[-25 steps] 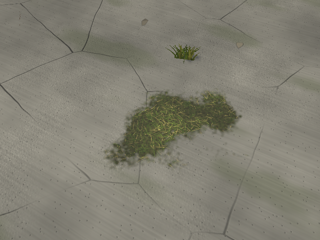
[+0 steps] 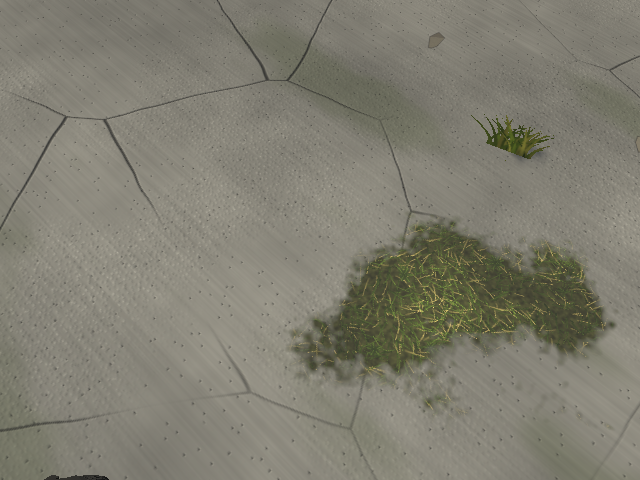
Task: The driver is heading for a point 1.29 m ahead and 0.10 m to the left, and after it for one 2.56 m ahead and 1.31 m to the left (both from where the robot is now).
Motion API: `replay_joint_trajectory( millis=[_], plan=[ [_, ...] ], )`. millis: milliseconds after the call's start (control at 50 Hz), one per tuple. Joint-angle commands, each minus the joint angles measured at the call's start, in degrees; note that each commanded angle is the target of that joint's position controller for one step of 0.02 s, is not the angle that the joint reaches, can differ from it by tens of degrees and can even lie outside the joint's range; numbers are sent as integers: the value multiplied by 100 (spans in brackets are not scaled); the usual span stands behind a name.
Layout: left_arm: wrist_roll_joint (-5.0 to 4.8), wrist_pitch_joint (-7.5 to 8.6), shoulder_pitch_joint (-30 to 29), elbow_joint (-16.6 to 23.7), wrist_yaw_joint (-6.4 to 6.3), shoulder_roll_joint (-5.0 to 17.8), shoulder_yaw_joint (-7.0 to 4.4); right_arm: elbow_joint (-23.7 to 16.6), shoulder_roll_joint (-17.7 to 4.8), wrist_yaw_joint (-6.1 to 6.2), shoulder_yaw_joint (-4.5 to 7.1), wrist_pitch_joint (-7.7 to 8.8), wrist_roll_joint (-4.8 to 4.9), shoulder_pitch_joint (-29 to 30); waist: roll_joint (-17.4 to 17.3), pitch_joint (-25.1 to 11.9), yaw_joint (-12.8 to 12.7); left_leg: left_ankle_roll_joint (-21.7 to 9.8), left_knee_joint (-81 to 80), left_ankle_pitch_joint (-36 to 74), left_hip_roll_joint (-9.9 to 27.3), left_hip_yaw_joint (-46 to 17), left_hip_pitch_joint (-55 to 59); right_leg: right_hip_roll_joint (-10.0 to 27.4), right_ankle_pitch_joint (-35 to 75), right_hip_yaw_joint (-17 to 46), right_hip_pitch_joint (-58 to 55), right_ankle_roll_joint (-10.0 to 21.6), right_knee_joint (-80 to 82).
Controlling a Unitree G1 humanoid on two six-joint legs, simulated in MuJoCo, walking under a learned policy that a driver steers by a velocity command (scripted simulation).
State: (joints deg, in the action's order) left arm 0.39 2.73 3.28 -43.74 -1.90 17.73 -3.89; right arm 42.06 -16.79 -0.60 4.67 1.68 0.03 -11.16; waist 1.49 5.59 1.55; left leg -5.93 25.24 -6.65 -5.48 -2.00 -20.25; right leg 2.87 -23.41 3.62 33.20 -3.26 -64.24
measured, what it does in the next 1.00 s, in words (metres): walks ahead, turning left: right foot, then left foot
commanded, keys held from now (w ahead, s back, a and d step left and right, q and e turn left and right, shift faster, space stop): q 0.44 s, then no key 0.36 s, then w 0.20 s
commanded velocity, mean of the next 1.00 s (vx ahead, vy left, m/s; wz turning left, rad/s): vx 0.07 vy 0.00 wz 0.39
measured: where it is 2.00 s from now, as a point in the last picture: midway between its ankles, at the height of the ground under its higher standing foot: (234, 387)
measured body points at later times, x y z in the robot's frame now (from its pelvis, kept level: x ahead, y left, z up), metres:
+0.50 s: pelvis +0.10 -0.05 +0.00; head +0.15 -0.05 +0.45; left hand +0.16 +0.27 -0.09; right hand +0.34 -0.29 -0.10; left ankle +0.03 +0.07 -0.66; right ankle +0.16 -0.16 -0.74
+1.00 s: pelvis +0.11 -0.01 +0.01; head +0.12 +0.00 +0.46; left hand +0.12 +0.30 -0.11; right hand +0.32 -0.21 -0.10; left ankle +0.05 +0.09 -0.74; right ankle +0.15 -0.13 -0.71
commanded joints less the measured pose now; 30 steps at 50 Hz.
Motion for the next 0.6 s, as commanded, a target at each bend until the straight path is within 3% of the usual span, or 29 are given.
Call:
replay_joint_trajectory(
  millis=[20, 80, 160, 240, 280, 300, 320, 340, 360, 380, 400, 420, 460, 500, 600],
  plan=[
    [42, -105, 591, 171, -63, 411, -117, -428, -1021, 135, 267, 13, 39, 59, -434, -1367, -297, -1010, -526, 3243, 1505, -1414, 863, -52, 483, 77, -171, -151, 558],
    [14, -166, 256, 264, -48, 410, -105, -469, -1005, 240, 253, -135, 86, 82, -596, -1353, -179, -771, -507, 2053, 1341, -1550, 861, -152, 1015, 174, -145, -250, 1248],
    [-19, -154, -154, 391, -13, 440, -104, -499, -998, 292, 240, -261, 48, 78, -817, -1091, -20, -652, -443, 846, 1258, -2002, 864, -298, 1093, 312, -181, -263, 2011],
    [-34, -20, -160, 433, 58, 511, -122, -569, -966, 275, 221, -334, 54, 103, -974, -1110, -4, -648, 27, 1597, 1285, -2489, 1178, -459, 687, 347, -510, -157, 2670],
    [-53, 49, 133, 367, 105, 547, -152, -660, -927, 282, 193, -368, 112, 290, -1031, -1144, -208, -474, 298, 1753, 1123, -2643, 1218, -479, 1082, 271, -1081, -6, 3601],
    [-42, 81, 352, 295, 122, 600, -180, -717, -875, 295, 166, -388, 133, 377, -980, -1138, -341, -272, 483, 1393, 919, -2571, 991, -339, 1915, 244, -1680, 107, 4308],
    [38, 70, 483, 309, 96, 929, -254, -762, -640, 293, 95, -390, 67, 153, -347, -1381, -230, 18, 1191, 21, 562, -2168, 474, 591, 2887, 920, -2532, 453, 4379],
    [150, -19, 286, 362, 51, 1314, -312, -780, -461, 276, 67, -359, 63, -395, 1213, -1282, 229, 409, 2266, -2826, -425, -1113, -747, 1720, 4889, 2161, -3191, 1366, 4273],
    [162, -49, 594, 328, 62, 1044, -283, -773, -986, 253, 189, -301, 10, -345, 1363, -1380, -46, 718, 3587, -3423, -223, -811, -1346, 2305, 5153, 2865, -3222, 2038, 4319],
    [110, -57, 513, 409, 47, 775, -207, -679, -1270, 239, 298, -314, 57, -318, 806, -1308, -76, 856, 4235, -3017, 35, -821, -1415, 2050, 4885, 2287, -3133, 1965, 4225],
    [66, -86, 322, 439, 33, 609, -170, -579, -1224, 255, 322, -384, 101, -273, 523, -1159, -39, 968, 4448, -2626, 147, -716, -1460, 1617, 4491, 1637, -3013, 1665, 4157],
    [9, -118, 213, 473, 17, 535, -140, -564, -1112, 270, 307, -460, 111, -230, 469, -1044, -44, 1051, 4524, -2359, 227, -659, -1529, 1387, 4110, 1271, -2928, 1488, 4181],
    [14, -191, 213, 435, -14, 612, -139, -669, -758, 232, 201, -520, 142, -59, 609, -893, -100, 1134, 4203, -1995, 283, -350, -1344, 1083, 3914, 757, -2662, 1443, 4355],
    [39, -249, 355, 380, -32, 697, -169, -804, -553, 226, 120, -493, 141, 152, 832, -969, -227, 1161, 3552, -1941, 312, -165, -1187, 1059, 3942, 584, -2823, 1546, 4422],
    [-60, -303, 336, 313, 52, 924, -225, -842, -519, 157, 33, -463, 63, 238, 1025, -1163, -337, 1023, 1826, -1698, 493, 106, -74, 1245, 3799, 439, -2709, 1629, 4392]
  ],
)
